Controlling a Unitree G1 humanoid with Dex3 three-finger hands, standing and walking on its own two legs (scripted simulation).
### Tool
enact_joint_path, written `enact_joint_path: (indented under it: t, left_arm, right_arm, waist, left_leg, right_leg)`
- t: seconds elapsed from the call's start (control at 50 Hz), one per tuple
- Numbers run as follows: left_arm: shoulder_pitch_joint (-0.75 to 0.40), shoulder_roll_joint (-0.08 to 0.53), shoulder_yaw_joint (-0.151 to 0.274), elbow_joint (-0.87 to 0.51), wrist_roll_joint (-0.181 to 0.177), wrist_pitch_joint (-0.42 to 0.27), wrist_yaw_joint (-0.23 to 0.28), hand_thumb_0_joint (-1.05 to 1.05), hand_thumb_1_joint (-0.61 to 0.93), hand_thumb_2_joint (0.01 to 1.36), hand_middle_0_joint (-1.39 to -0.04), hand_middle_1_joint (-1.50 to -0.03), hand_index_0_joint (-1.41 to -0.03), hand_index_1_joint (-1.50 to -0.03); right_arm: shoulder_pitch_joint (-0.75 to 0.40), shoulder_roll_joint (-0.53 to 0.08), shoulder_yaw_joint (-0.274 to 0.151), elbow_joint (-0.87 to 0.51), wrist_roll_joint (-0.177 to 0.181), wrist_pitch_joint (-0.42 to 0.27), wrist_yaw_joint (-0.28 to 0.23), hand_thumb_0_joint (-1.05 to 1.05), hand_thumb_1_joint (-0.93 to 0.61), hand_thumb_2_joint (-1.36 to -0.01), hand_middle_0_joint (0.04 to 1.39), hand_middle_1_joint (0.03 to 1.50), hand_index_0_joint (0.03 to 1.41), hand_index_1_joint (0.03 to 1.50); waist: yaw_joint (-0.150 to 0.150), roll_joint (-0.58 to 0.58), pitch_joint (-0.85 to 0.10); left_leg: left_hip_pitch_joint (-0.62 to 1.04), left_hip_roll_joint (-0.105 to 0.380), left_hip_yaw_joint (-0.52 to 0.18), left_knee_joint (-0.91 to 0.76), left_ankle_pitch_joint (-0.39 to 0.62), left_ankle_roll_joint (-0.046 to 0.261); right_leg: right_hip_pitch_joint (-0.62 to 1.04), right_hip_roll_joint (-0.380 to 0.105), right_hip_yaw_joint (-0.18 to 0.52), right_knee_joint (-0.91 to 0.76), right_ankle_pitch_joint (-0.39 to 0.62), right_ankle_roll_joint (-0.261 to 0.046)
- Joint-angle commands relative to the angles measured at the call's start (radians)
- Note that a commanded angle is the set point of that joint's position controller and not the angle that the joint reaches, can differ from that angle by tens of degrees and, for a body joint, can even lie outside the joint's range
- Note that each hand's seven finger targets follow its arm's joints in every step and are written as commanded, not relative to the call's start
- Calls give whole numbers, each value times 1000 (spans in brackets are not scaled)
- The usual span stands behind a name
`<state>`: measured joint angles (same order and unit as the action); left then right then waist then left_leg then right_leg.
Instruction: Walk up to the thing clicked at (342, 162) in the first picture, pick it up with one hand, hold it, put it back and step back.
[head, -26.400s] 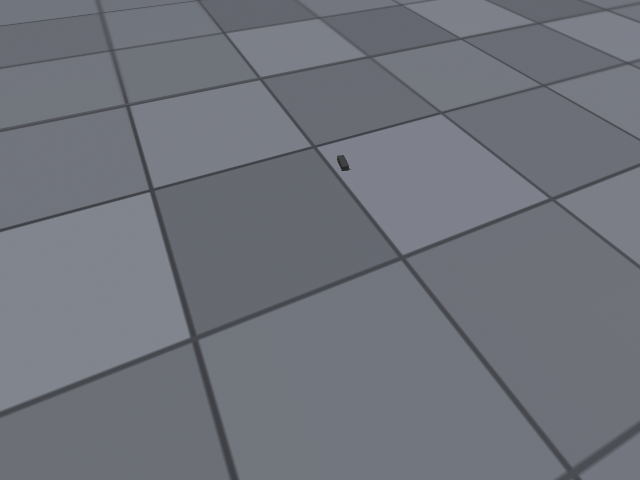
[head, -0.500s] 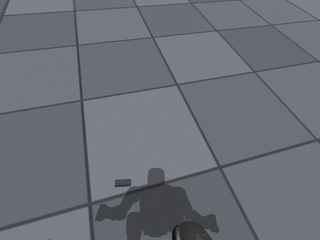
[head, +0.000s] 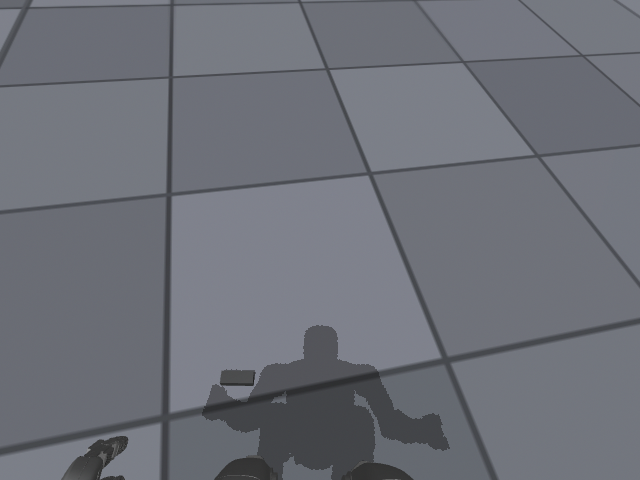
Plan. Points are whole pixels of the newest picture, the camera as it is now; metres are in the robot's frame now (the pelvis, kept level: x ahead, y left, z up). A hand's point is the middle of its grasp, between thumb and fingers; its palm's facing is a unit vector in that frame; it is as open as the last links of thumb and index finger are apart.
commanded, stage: walk up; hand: left
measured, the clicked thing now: (237, 378) +0.45 +0.21 -0.74
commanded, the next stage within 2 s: none
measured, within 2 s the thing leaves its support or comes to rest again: neither
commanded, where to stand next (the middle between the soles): +0.06 -0.03 m, yaw +1 degrees
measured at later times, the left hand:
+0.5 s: hand out of the picture +0.00 +0.25 -0.13, palm faces -0.04 -0.91 -0.42, open 7.3 cm
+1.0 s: hand out of the picture +0.09 +0.28 -0.13, palm faces -0.10 -0.92 -0.39, open 7.3 cm
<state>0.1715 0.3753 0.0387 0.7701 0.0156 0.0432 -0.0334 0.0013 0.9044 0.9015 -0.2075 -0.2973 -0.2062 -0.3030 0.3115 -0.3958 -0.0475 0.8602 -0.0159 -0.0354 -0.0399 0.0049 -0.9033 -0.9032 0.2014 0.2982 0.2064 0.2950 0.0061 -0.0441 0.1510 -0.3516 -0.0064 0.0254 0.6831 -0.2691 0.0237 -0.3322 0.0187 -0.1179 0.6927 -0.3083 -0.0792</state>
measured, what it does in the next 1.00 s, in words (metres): steps on the spot: right foot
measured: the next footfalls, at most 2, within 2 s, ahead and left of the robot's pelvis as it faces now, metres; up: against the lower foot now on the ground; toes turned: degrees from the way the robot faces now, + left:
right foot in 0.30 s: -0.03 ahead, -0.17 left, +0.00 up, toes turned +0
right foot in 1.08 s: +0.08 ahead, -0.13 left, +0.00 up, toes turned -3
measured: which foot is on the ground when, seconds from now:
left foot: down 0.00-1.00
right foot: down 0.00-0.02, up 0.04-0.28, down 0.30-0.76, up 0.78-1.00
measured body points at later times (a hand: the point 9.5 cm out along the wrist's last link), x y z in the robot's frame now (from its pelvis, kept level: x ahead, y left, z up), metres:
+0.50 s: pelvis -0.03 -0.03 +0.00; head -0.03 -0.05 +0.45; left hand +0.00 +0.29 -0.11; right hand +0.07 -0.34 -0.12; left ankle +0.04 +0.11 -0.72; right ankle -0.07 -0.17 -0.72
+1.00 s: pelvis -0.01 +0.01 +0.02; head +0.03 +0.02 +0.47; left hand +0.10 +0.33 -0.10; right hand +0.01 -0.32 -0.09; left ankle +0.04 +0.11 -0.72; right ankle +0.02 -0.13 -0.68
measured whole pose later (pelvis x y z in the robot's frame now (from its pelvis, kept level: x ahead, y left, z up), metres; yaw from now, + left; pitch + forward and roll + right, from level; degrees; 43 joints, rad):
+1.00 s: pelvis -0.01 +0.01 +0.02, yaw -3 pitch -3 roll +0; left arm 0.21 0.43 0.03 0.91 0.00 -0.02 0.00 0.00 0.91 0.90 -0.21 -0.30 -0.20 -0.30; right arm 0.28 -0.39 -0.05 0.93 -0.02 -0.02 0.02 0.01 -0.90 -0.90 0.20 0.30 0.21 0.30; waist -0.03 -0.03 0.13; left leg -0.25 0.00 0.04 0.53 -0.22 0.04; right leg -0.38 -0.02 0.02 0.82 -0.43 -0.02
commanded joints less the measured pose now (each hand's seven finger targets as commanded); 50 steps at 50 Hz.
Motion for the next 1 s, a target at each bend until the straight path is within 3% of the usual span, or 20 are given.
enact_joint_path:
  t: [0.0,0.02,0.04,0.12,0.22,0.28,0.32,0.34,0.36,0.4,0.46,0.54,0.58,0.62,0.7,0.72,0.74,0.78,0.86,0.98]
  left_arm:
    - [16,159,53,-71,-20,-2,16,0,900,900,-200,-300,-200,-300]
    - [31,211,70,-40,-18,11,27,0,900,900,-200,-300,-200,-300]
    - [39,225,75,-26,-14,17,31,0,900,900,-200,-300,-200,-300]
    - [70,205,75,32,-17,10,25,0,900,900,-200,-300,-200,-300]
    - [72,189,52,71,-25,-47,36,0,900,900,-200,-300,-200,-300]
    - [177,185,52,153,-7,-82,59,0,900,900,-200,-300,-200,-300]
    - [136,282,67,129,24,-108,72,0,900,900,-200,-300,-200,-300]
    - [78,386,78,119,23,-104,73,0,900,900,-200,-300,-200,-300]
    - [15,385,77,101,23,-102,67,0,900,900,-200,-300,-200,-300]
    - [-52,297,56,84,12,-106,60,0,900,900,-200,-300,-200,-300]
    - [-6,246,40,110,-1,-112,60,0,900,900,-200,-300,-200,-300]
    - [77,282,50,126,7,-106,44,0,900,900,-200,-300,-200,-300]
    - [105,320,60,126,10,-106,44,0,900,900,-200,-300,-200,-300]
    - [87,347,71,111,11,-116,50,0,900,900,-200,-300,-200,-300]
    - [27,305,55,87,-2,-109,48,0,900,900,-200,-300,-200,-300]
    - [20,258,38,71,-5,-103,46,0,900,900,-200,-300,-200,-300]
    - [34,182,20,52,-19,-98,49,0,900,900,-200,-300,-200,-300]
    - [72,272,45,79,-15,-84,67,0,900,900,-200,-300,-200,-300]
    - [116,233,40,97,-22,-87,48,0,900,900,-200,-300,-200,-300]
    - [87,194,39,110,-7,-74,43,0,900,900,-200,-300,-200,-300]
  right_arm:
    - [26,-300,-77,-81,-23,-23,-11,0,-900,-900,200,300,200,300]
    - [-20,-335,-82,-93,-12,-22,-8,0,-900,-900,200,300,200,300]
    - [-58,-325,-84,-96,-15,-23,-14,0,-900,-900,200,300,200,300]
    - [-79,-247,-55,-93,-5,-27,-17,0,-900,-900,200,300,200,300]
    - [-87,-248,-53,-82,-33,7,20,0,-900,-900,200,300,200,300]
    - [-139,-227,-44,-80,-21,44,41,0,-900,-900,200,300,200,300]
    - [-152,-142,-16,-101,5,45,49,0,-900,-900,200,300,200,300]
    - [-214,-174,-33,-104,0,51,39,0,-900,-900,200,300,200,300]
    - [-200,-205,-50,-76,-6,50,40,0,-900,-900,200,300,200,300]
    - [-177,-198,-51,-34,5,37,55,0,-900,-900,200,300,200,300]
    - [-157,-187,-54,-1,2,22,59,0,-900,-900,200,300,200,300]
    - [-174,-233,-76,-20,-7,26,87,0,-900,-900,200,300,200,300]
    - [-213,-213,-66,-31,-12,29,93,0,-900,-900,200,300,200,300]
    - [-192,-197,-61,-22,-17,23,94,0,-900,-900,200,300,200,300]
    - [-81,-174,-59,13,-7,-11,84,0,-900,-900,200,300,200,300]
    - [-2,-214,-77,36,-11,-18,76,0,-900,-900,200,300,200,300]
    - [53,-304,-102,45,-16,-23,68,0,-900,-900,200,300,200,300]
    - [37,-344,-116,37,0,-17,63,0,-900,-900,200,300,200,300]
    - [-44,-247,-78,1,2,-25,50,0,-900,-900,200,300,200,300]
    - [-89,-230,-50,-20,2,-6,41,0,-900,-900,200,300,200,300]
  waist:
    - [1,256,-170]
    - [-10,236,-172]
    - [1,224,-133]
    - [14,137,-179]
    - [-32,257,-251]
    - [25,220,-207]
    - [7,-21,-162]
    - [18,-118,-109]
    - [-4,-127,-50]
    - [-48,-68,-35]
    - [-35,-63,-119]
    - [-7,-53,-48]
    - [14,-94,0]
    - [18,-125,25]
    - [-39,-101,-99]
    - [-77,6,-143]
    - [-88,256,-164]
    - [-55,172,-108]
    - [-9,183,-115]
    - [-9,198,-160]
  left_leg:
    - [121,341,-502,-334,150,169]
    - [9,433,-558,-349,181,285]
    - [-57,447,-590,-365,141,314]
    - [66,264,-274,-256,269,197]
    - [231,220,-200,-200,103,182]
    - [114,170,-122,-51,172,139]
    - [-118,75,-73,95,87,33]
    - [-109,51,-75,120,-253,8]
    - [-37,81,-108,159,-241,-2]
    - [63,74,-68,-5,-115,12]
    - [250,85,-88,-116,298,50]
    - [-2,78,-163,-165,-390,62]
    - [-125,20,-80,-85,-319,18]
    - [-143,38,-29,61,-121,-9]
    - [96,9,6,-189,-26,4]
    - [251,49,-105,-277,7,27]
    - [360,253,-457,-388,37,100]
    - [277,385,-606,-413,-37,252]
    - [219,243,-281,-344,248,168]
    - [86,240,-190,-261,318,174]
  right_leg:
    - [-135,-23,131,143,-147,33]
    - [-50,1,186,354,-337,49]
    - [-36,-19,245,464,-312,52]
    - [-86,24,280,462,-220,49]
    - [-18,-10,119,7,-271,101]
    - [168,6,81,-347,30,92]
    - [232,-211,465,-360,124,13]
    - [47,-363,611,-373,78,-116]
    - [-48,-383,611,-351,47,-153]
    - [-52,-254,356,-287,80,-69]
    - [-66,-126,225,-183,233,34]
    - [-25,-125,318,-296,-450,-12]
    - [38,-212,441,-381,-529,-54]
    - [64,-315,514,-425,-367,-104]
    - [105,-215,276,-179,236,-47]
    - [10,-135,205,6,236,7]
    - [-183,14,111,277,-23,69]
    - [-228,-13,208,395,-304,43]
    - [-146,-53,209,279,-172,36]
    - [76,-34,105,-11,-40,62]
